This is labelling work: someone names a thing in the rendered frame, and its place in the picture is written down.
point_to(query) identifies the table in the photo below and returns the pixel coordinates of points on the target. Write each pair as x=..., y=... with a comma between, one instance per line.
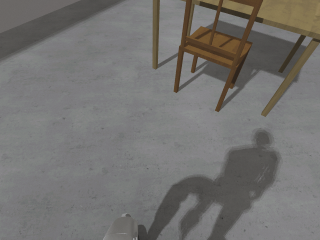
x=297, y=16

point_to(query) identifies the chair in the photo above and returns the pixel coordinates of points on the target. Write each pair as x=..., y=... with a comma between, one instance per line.
x=216, y=47

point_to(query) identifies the robot left thigh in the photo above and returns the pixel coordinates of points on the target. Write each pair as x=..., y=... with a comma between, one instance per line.
x=123, y=228

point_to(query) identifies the left robot shin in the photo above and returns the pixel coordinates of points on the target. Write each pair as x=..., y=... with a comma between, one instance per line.
x=126, y=215

